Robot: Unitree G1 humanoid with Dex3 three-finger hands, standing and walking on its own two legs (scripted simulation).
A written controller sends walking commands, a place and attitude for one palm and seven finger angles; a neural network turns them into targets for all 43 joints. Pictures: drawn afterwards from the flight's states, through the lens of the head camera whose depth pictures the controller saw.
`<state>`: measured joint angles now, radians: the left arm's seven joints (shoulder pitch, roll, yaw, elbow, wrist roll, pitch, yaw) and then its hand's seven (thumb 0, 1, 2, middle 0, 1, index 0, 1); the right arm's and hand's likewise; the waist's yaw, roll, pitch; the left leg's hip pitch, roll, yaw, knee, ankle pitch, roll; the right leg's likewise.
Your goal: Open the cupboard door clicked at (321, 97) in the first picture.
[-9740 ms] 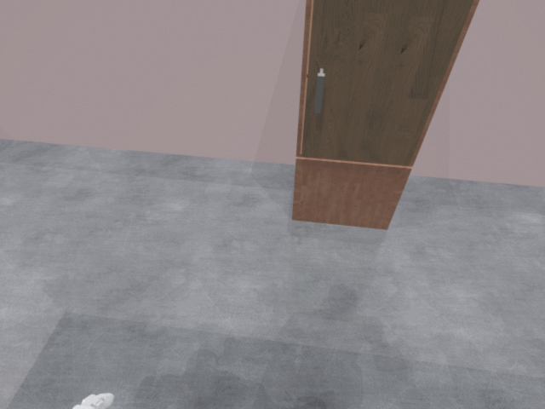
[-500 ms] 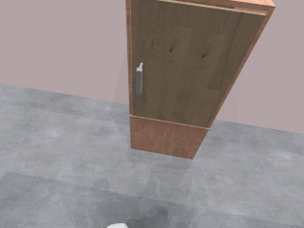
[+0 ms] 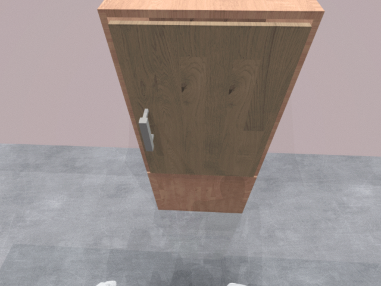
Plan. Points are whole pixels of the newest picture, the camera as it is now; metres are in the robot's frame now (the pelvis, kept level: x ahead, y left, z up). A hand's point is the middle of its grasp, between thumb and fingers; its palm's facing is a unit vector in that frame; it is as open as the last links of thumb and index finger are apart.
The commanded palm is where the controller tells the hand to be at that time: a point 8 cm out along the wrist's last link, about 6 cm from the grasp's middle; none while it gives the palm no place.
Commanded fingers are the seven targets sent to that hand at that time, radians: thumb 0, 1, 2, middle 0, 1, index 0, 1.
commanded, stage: come to a stop and stand still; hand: left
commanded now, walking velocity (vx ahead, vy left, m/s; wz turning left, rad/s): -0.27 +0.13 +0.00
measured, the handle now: (148, 130) +0.54 +0.14 -0.04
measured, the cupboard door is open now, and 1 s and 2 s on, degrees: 0 0 0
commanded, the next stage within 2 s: look again from close up in 0.94 s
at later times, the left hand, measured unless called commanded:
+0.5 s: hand out of the picture -0.03 +0.27 -0.16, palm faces +0.08 -0.96 -0.26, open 7.4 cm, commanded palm none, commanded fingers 0.00 0.90 0.90 -0.20 -0.30 -0.20 -0.30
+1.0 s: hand out of the picture -0.07 +0.23 -0.16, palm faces +0.05 -0.99 -0.16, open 7.4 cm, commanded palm none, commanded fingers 0.00 0.90 0.90 -0.20 -0.30 -0.20 -0.30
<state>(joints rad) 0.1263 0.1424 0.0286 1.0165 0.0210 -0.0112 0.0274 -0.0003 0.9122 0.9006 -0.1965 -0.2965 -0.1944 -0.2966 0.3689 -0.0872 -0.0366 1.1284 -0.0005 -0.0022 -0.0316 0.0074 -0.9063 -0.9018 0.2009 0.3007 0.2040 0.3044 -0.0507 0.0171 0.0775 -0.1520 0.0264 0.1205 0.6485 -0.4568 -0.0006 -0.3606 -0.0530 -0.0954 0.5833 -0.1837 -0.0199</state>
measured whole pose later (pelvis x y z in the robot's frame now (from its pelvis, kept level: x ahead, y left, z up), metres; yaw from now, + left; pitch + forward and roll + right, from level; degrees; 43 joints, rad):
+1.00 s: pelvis -0.08 +0.06 +0.01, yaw +0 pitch -1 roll +0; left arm 0.34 0.15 0.04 1.02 0.03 0.03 0.00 0.01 0.91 0.90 -0.20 -0.30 -0.20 -0.30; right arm 0.40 -0.14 -0.01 1.01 -0.02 -0.01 -0.03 0.01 -0.91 -0.90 0.20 0.30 0.20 0.30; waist -0.01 -0.02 -0.03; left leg -0.23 -0.01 0.08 0.48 -0.23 0.04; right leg -0.31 0.02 -0.06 0.61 -0.34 -0.06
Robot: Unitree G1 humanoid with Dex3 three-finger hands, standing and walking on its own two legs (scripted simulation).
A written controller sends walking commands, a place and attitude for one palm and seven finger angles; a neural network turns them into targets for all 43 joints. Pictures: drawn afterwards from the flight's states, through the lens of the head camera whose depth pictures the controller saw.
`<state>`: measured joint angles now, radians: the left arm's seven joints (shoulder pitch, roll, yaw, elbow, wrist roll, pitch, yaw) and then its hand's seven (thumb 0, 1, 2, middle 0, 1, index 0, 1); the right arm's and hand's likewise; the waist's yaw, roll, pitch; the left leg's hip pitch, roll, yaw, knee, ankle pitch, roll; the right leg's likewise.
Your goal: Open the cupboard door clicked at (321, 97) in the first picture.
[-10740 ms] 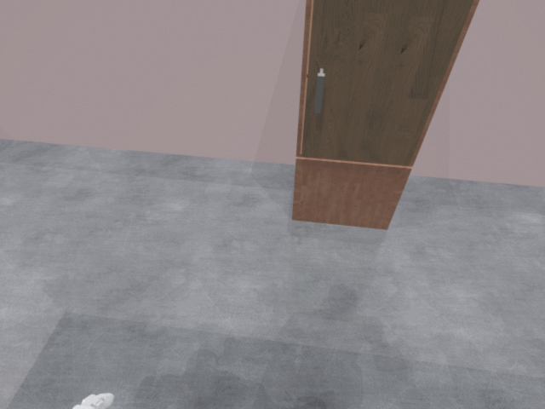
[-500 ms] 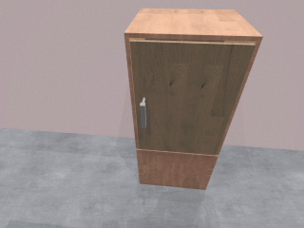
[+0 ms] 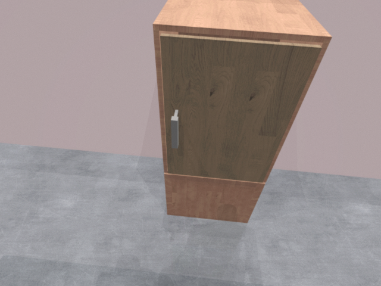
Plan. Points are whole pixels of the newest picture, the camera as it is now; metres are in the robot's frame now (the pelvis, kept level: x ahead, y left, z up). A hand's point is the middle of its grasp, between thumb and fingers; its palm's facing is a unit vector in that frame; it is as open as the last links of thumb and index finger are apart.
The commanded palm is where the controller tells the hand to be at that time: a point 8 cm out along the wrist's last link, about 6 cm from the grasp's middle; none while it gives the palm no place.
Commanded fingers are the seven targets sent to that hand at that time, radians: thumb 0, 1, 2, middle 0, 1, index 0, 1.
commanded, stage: look again from close up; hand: left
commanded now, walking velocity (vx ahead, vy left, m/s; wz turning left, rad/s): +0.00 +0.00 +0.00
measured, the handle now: (175, 129) +0.62 +0.08 -0.05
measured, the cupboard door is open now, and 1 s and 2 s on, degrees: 0 0 0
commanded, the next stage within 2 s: shuffle to correct the standing spot in 0.50 s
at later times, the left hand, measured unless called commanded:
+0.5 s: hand out of the picture +0.01 +0.14 -0.17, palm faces +0.06 -0.98 -0.18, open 7.3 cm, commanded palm none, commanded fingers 0.00 0.90 0.90 -0.20 -0.30 -0.20 -0.30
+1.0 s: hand out of the picture +0.04 +0.11 -0.17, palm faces +0.06 -0.98 -0.20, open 7.4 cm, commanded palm none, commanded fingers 0.00 0.90 0.90 -0.20 -0.30 -0.20 -0.30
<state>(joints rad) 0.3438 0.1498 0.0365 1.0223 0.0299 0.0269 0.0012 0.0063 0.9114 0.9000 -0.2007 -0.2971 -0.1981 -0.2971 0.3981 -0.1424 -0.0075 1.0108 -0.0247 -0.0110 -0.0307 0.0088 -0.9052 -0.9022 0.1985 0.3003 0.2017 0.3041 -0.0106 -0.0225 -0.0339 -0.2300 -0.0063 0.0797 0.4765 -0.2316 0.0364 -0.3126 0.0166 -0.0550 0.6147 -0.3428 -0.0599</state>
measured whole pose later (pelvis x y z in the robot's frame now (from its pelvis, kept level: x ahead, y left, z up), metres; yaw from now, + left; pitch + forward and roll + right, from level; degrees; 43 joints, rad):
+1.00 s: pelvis +0.05 -0.06 +0.00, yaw -1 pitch +2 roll +1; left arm 0.38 0.15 0.06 1.03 0.03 -0.01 0.00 0.00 0.91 0.90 -0.20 -0.30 -0.20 -0.30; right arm 0.34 -0.17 -0.03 1.09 -0.02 0.00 -0.04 0.01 -0.90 -0.90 0.20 0.30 0.20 0.30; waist 0.02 0.00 -0.01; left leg -0.36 0.05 0.06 0.87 -0.47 0.02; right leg -0.23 0.06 -0.07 0.52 -0.32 -0.11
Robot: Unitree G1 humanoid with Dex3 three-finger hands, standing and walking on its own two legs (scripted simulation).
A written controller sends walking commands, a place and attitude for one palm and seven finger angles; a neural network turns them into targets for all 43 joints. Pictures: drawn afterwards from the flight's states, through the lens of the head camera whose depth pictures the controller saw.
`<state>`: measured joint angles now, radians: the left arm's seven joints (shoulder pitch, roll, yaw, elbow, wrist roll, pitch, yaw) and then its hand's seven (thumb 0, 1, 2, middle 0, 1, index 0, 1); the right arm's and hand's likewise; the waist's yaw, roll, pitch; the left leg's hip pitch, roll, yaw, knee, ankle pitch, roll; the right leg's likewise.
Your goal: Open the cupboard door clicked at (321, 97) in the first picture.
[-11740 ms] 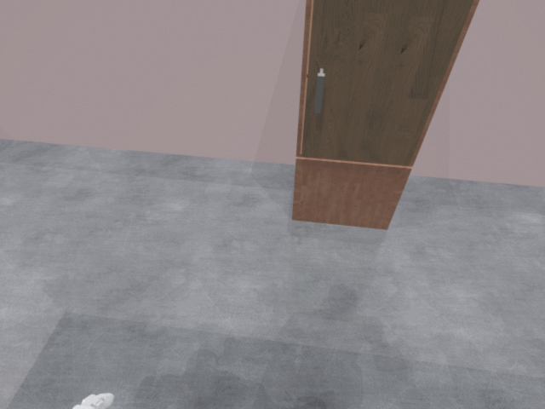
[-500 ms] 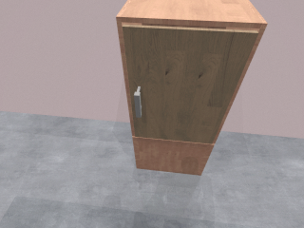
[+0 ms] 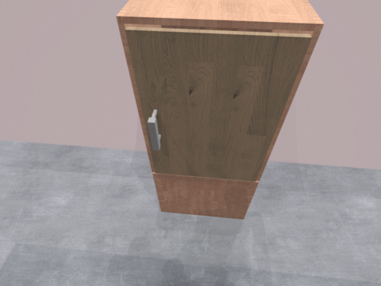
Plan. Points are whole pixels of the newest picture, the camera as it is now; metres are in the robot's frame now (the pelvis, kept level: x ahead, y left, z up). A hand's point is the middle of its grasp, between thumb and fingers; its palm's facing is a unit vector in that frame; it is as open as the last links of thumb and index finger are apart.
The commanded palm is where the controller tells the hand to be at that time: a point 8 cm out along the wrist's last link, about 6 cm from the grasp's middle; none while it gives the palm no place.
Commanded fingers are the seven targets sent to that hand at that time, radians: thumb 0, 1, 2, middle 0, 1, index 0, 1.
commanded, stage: come to a stop and stand still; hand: left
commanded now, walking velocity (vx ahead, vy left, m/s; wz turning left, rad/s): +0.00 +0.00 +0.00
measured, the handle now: (155, 130) +0.56 +0.16 -0.05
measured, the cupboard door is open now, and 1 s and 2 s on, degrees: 0 0 0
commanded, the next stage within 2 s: none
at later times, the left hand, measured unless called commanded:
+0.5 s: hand out of the picture +0.08 +0.17 -0.17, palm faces +0.04 -0.97 -0.26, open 7.3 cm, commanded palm none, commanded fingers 0.00 0.90 0.90 -0.20 -0.30 -0.20 -0.30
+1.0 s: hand out of the picture +0.01 +0.15 -0.17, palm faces +0.03 -0.98 -0.21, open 7.4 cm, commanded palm none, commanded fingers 0.00 0.90 0.90 -0.20 -0.30 -0.20 -0.30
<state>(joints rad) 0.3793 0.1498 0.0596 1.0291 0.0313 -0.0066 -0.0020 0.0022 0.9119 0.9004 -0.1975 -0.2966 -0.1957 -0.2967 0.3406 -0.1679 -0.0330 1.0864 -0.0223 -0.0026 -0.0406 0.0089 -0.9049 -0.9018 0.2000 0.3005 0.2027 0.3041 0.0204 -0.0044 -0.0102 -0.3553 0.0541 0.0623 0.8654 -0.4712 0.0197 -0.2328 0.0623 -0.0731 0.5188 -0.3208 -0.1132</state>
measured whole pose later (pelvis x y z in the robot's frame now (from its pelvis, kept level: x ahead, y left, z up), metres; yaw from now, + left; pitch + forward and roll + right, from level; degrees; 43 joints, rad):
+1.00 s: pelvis -0.02 -0.04 +0.00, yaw +0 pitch -3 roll -1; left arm 0.34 0.20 0.01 0.94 0.02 0.02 0.03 0.00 0.91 0.90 -0.20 -0.30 -0.20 -0.30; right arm 0.28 -0.19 -0.02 0.94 -0.02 0.03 0.00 0.01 -0.90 -0.90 0.20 0.30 0.20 0.30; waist -0.01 -0.01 -0.02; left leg -0.36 -0.01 0.02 0.55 -0.22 0.04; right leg -0.24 0.01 -0.05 0.54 -0.29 -0.02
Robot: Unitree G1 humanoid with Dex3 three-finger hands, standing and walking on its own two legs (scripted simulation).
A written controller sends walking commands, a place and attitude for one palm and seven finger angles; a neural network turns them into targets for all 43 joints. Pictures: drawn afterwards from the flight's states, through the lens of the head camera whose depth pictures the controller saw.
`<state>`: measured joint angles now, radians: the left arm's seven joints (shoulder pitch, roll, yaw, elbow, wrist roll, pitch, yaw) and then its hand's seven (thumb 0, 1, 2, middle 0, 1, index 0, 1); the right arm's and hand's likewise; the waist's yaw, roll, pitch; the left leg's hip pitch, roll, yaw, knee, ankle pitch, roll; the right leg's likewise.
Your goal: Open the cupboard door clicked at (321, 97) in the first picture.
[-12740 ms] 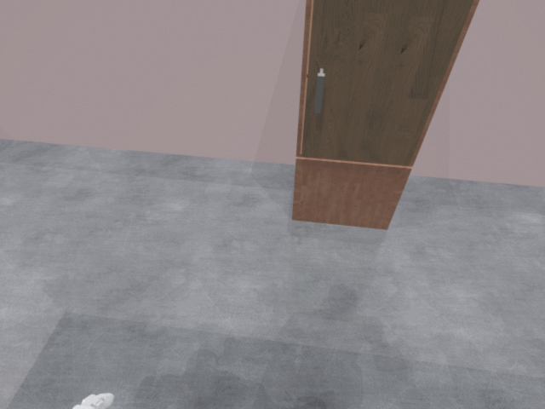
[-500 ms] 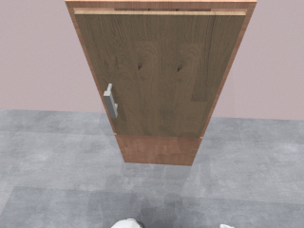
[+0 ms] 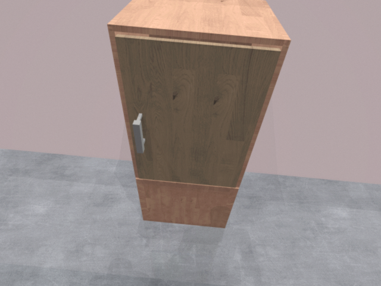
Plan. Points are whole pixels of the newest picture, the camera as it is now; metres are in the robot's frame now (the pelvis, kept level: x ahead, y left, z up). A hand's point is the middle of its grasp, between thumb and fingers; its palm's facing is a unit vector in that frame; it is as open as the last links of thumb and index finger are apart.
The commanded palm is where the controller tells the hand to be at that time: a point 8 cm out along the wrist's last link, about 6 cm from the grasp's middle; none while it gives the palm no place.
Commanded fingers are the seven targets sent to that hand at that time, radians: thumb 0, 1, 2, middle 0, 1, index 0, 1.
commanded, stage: come to a stop and stand still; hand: left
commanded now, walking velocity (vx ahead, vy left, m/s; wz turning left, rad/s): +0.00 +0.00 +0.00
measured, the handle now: (140, 133) +0.59 +0.20 -0.05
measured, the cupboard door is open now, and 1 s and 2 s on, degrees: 0 0 0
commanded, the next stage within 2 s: none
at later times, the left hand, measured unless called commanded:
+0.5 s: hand out of the picture -0.06 +0.22 -0.18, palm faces +0.03 -0.98 -0.20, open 7.4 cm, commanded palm none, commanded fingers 0.00 0.90 0.90 -0.20 -0.30 -0.20 -0.30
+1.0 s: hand out of the picture -0.20 +0.26 -0.19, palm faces +0.08 -0.99 -0.12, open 7.4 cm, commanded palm none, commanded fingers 0.00 0.90 0.90 -0.20 -0.30 -0.20 -0.30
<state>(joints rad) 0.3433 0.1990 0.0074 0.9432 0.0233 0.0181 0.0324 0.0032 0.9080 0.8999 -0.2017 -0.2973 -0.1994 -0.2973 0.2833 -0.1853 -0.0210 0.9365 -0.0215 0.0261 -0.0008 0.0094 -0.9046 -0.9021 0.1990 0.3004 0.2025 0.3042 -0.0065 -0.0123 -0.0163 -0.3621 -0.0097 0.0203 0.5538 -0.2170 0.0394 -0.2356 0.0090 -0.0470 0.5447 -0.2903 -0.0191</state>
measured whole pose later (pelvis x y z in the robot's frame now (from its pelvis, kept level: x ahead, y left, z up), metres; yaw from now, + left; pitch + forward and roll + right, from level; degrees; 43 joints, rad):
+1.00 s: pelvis -0.16 +0.09 +0.00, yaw +0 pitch -3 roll -1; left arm 0.43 0.19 0.03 1.05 0.03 0.02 0.02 0.01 0.91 0.90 -0.20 -0.30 -0.20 -0.30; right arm 0.34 -0.13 -0.04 1.00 -0.02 -0.01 0.00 0.01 -0.90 -0.90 0.20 0.30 0.20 0.30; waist 0.02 -0.08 -0.05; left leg -0.21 0.00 0.07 0.55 -0.34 0.05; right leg -0.37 -0.04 -0.03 0.66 -0.38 -0.02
